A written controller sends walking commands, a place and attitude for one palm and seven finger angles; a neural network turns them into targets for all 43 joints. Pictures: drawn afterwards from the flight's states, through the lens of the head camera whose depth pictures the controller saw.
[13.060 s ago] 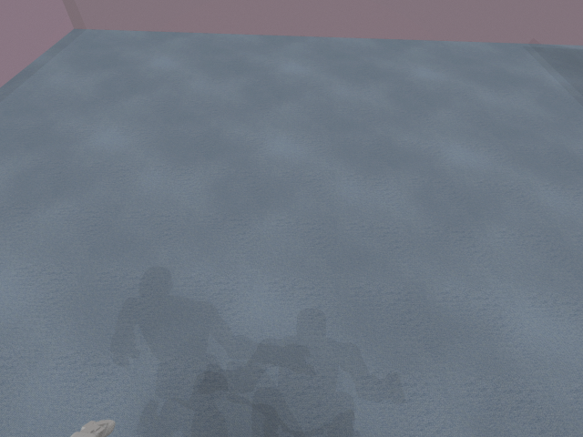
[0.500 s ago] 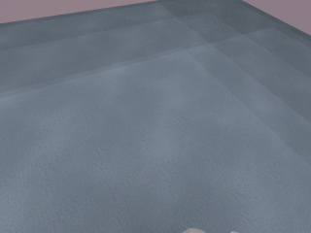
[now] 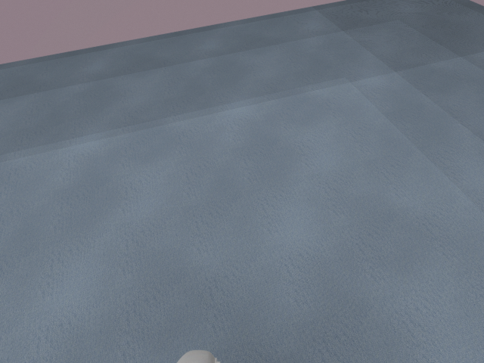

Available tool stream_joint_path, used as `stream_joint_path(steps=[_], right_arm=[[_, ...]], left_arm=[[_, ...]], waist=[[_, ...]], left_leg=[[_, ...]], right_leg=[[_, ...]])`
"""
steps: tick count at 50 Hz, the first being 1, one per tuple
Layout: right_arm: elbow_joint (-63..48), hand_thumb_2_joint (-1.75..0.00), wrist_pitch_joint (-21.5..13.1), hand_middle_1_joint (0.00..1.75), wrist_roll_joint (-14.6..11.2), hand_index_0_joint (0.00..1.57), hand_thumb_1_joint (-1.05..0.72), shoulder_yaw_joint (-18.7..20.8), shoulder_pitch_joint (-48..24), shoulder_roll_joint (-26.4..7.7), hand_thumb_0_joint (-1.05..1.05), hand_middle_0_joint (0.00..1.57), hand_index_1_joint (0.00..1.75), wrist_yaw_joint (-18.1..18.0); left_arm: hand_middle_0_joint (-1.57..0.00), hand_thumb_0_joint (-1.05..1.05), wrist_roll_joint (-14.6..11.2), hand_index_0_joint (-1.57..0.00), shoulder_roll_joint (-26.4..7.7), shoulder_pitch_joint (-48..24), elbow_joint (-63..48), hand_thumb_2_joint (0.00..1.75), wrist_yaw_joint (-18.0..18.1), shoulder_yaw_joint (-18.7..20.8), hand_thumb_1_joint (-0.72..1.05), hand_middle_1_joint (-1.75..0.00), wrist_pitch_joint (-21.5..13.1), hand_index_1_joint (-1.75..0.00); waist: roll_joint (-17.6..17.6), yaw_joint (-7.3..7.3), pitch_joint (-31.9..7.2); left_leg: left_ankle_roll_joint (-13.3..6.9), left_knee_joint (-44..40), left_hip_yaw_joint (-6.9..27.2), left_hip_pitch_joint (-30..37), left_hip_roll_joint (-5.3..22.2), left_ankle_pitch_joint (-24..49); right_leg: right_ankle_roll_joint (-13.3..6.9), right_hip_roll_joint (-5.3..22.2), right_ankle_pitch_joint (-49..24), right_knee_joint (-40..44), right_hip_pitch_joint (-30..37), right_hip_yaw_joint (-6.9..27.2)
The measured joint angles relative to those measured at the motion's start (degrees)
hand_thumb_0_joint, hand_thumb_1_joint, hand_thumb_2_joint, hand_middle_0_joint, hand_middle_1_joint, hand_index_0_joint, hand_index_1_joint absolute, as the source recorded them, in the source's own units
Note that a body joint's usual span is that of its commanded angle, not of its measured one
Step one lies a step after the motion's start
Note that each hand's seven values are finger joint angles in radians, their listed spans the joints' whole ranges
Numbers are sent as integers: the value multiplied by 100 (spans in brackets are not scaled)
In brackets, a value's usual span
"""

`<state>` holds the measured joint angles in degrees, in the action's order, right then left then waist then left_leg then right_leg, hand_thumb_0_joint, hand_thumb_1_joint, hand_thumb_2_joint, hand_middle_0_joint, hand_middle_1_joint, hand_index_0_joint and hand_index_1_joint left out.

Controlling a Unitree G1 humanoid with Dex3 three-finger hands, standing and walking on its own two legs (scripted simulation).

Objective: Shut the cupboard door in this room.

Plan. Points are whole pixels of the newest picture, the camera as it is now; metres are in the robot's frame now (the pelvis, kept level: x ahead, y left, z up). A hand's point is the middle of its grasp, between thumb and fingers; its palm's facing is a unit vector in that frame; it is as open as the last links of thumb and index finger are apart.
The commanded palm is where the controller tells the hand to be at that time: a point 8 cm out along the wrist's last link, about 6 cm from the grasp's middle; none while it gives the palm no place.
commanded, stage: turn or walk to find it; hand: left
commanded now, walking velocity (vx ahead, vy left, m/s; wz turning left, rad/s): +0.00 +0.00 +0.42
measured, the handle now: out of the picture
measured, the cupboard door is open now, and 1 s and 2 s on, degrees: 88 88 88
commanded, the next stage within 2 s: none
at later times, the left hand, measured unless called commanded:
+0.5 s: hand out of the picture -0.04 +0.28 -0.17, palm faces +0.26 -0.94 -0.24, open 7.4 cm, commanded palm none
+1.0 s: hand out of the picture -0.05 +0.20 -0.15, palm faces +0.41 -0.87 -0.28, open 7.4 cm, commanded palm none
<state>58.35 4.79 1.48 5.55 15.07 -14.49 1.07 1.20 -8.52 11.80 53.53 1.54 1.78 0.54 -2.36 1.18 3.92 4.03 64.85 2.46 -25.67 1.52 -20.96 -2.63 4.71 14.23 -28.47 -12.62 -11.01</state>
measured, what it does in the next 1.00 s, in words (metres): steps on the spot, turning left: left foot, then right foot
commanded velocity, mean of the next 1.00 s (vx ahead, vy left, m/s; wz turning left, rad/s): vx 0.00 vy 0.00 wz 0.42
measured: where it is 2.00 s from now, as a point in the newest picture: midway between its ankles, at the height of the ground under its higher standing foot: outside the picture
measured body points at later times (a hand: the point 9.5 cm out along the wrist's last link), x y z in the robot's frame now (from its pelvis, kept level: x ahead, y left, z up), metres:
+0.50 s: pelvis -0.04 +0.06 +0.00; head -0.02 +0.09 +0.45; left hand -0.05 +0.33 -0.15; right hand +0.10 -0.16 -0.13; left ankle -0.05 +0.15 -0.74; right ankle -0.02 -0.09 -0.67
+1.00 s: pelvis -0.05 -0.01 +0.00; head -0.01 -0.03 +0.45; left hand -0.07 +0.25 -0.12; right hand +0.07 -0.24 -0.17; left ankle -0.15 +0.14 -0.64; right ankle -0.02 -0.08 -0.74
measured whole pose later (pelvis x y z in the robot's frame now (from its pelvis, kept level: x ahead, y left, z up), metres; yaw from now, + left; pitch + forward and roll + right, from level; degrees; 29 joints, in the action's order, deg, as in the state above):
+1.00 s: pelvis -0.05 -0.01 +0.00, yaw +25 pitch -1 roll +3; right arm 58.0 4.5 1.5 5.6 14.8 -14.5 0.9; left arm 1.0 -8.5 11.1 53.4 1.6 1.8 0.4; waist -2.8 1.8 4.1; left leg 4.0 66.9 3.2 -27.9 0.5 -20.3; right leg -2.6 3.8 16.3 -28.3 -11.1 -9.0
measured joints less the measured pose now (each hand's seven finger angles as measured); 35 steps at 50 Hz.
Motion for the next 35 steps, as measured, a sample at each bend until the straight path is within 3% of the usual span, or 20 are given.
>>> stream_joint_path(steps=[8, 11, 12, 15, 18, 21, 27, 35], right_arm=[[-29, -90, -57, 30, -74, 19, -91, -120, -388, 76, 0, 20, 30, -28], [-170, -90, -174, 30, -95, 19, -91, -173, -567, 121, 0, 20, 30, -37], [-225, -90, -236, 30, -90, 19, -91, -186, -605, 130, 0, 20, 30, -32], [-327, -90, -336, 30, -49, 19, -91, -240, -731, 281, 0, 20, 30, -50], [-358, -90, -360, 30, -36, 19, -91, -303, -729, 347, 0, 20, 30, -109], [-334, -90, -375, 30, -49, 20, -91, -339, -702, 377, 0, 20, 30, -124], [-327, -90, -391, 30, -47, 20, -91, -311, -557, 414, 0, 21, 30, -124], [-259, -90, -293, 30, 4, 20, -91, -213, -254, 329, 0, 21, 30, -117]], left_arm=[[-21, 1, 64, -20, -218, 231, 218, 90, -26, 82, 91, -30, 25, -30], [-21, 1, 49, -20, -373, 317, 311, 90, -25, 147, 91, -30, 77, -30], [-21, 1, 23, -20, -431, 362, 325, 90, -28, 171, 91, -30, 112, -30], [-21, 1, 5, -20, -615, 352, 444, 90, -16, 231, 91, -30, 332, -30], [-20, 1, 6, -20, -664, 254, 495, 90, -53, 254, 91, -30, 407, -30], [-20, 1, 2, -20, -660, 164, 410, 90, -84, 244, 91, -30, 335, -30], [-20, 1, -17, -20, -566, -69, 240, 90, -61, 198, 91, -30, 287, -30], [-20, 1, -64, -20, -335, -505, -20, 90, -39, 112, 91, -30, 225, -30]], waist=[[232, -267, 91], [331, -310, 82], [361, -311, 53], [565, -358, 74], [513, -328, 32], [465, -332, -3], [379, -222, -48], [147, 51, -18]], left_leg=[[-49, -1712, -370, 719, 70, -582], [-128, -2766, -578, 1127, 14, -136], [-261, -3129, -593, 1246, -12, 123], [-568, -3049, -625, 1209, -144, 180], [-635, -3374, -482, 1309, -184, 376], [-682, -3734, -357, 1399, -252, 629], [-712, -3995, -142, 1392, -395, 865], [-565, -3804, 221, 1045, -528, 946]], right_leg=[[132, 273, -29, -176, -189, -325], [257, 406, 51, -473, -354, -443], [314, 464, 129, -679, -463, -469], [535, 366, 1176, -1876, -944, 151], [631, 143, 1100, -2892, -1304, 566], [720, 61, 840, -3248, -1435, 761], [815, -15, 873, -2951, -1270, 943], [702, -260, 1067, -1588, -695, 988]])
